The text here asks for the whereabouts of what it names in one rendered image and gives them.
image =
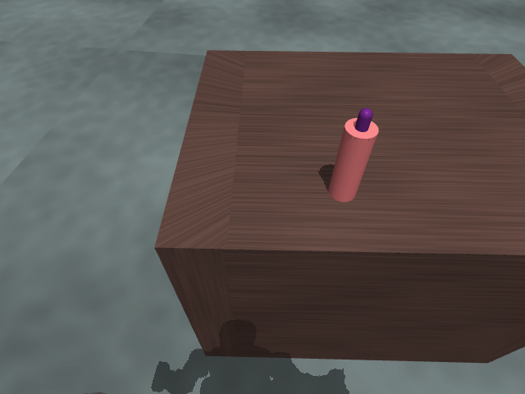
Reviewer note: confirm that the bottle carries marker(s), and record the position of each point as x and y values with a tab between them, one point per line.
356	145

